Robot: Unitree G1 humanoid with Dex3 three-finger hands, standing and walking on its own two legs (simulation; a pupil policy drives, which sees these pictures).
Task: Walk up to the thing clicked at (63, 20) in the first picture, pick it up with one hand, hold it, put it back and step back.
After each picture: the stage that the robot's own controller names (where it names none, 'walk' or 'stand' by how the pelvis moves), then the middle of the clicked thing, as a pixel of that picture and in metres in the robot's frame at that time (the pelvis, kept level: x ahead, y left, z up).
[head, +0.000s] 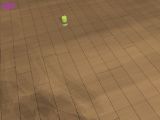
stand; (64, 20) +1.87 +0.23 -0.72
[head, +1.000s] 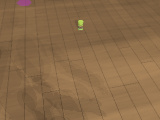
walk; (80, 25) +1.74 +0.10 -0.70
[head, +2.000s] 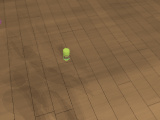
walk; (66, 54) +1.13 +0.14 -0.69
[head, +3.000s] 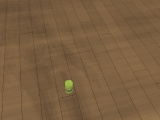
walk; (68, 86) +0.73 +0.13 -0.70
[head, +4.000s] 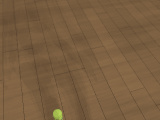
walk; (58, 116) +0.48 +0.18 -0.70
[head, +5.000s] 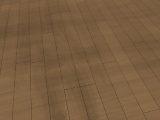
stand; out of the picture +0.40 +0.15 -0.71
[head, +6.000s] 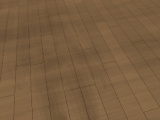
stand; out of the picture +0.40 +0.16 -0.73
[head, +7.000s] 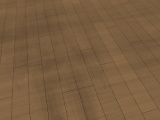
stand; out of the picture +0.38 +0.18 -0.73
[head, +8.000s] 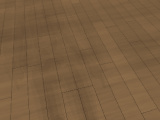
stand; out of the picture +0.37 +0.18 -0.73
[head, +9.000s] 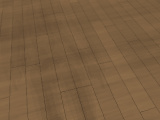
go down; out of the picture +0.37 +0.18 -0.73
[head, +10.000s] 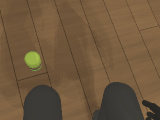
go down; (33, 61) +0.46 +0.20 -0.35
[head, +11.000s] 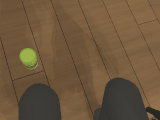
approach; (29, 59) +0.46 +0.21 -0.31
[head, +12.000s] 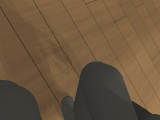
close in; out of the picture +0.45 +0.25 -0.23
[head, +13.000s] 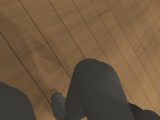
close; out of the picture +0.44 +0.27 -0.22
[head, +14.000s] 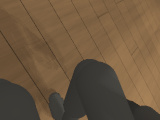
lift; out of the picture +0.41 +0.24 -0.23
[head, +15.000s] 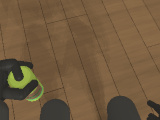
lift; (27, 84) +0.33 +0.19 -0.04
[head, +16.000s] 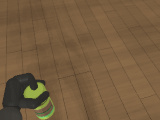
hold; (40, 101) +0.30 +0.16 -0.02
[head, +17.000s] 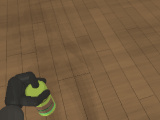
hold; (41, 98) +0.32 +0.16 -0.02
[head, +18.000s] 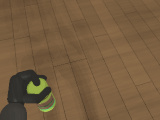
crouch; (42, 95) +0.33 +0.16 -0.06
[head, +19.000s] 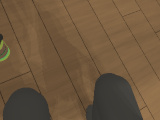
lower; out of the picture +0.48 +0.24 -0.11
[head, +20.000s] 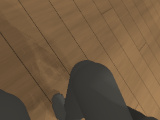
lower; out of the picture +0.44 +0.27 -0.23
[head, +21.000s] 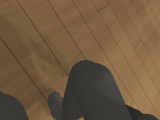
lower; out of the picture +0.42 +0.27 -0.24
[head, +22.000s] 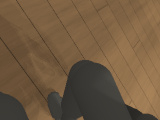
lower; out of the picture +0.42 +0.27 -0.24
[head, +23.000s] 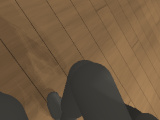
lower; out of the picture +0.42 +0.27 -0.24
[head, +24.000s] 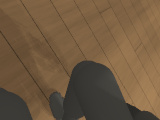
loosen; out of the picture +0.42 +0.27 -0.25
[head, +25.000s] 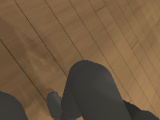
withdraw; out of the picture +0.42 +0.29 -0.24
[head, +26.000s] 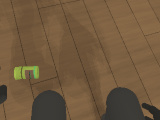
walk; (27, 72) +0.45 +0.29 -0.41
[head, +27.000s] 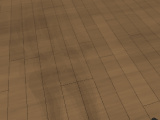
stand; out of the picture +0.38 +0.25 -0.68
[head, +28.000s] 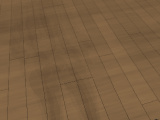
stand; out of the picture +0.39 +0.26 -0.69
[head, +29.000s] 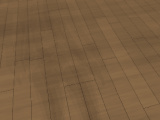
stand; out of the picture +0.39 +0.26 -0.72
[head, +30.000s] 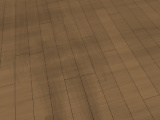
walk; out of the picture +0.40 +0.25 -0.74
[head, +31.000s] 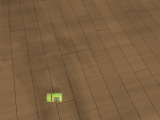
walk; (54, 97) +0.56 +0.19 -0.73
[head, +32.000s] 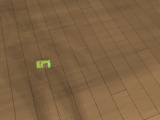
walk; (43, 64) +0.84 +0.31 -0.72
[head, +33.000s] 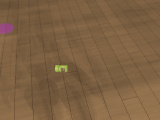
stand; (61, 68) +1.01 +0.23 -0.74
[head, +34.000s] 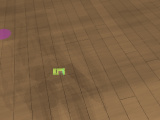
stand; (59, 71) +1.01 +0.26 -0.75
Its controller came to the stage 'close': yes
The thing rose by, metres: 0.69
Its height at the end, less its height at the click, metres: -0.02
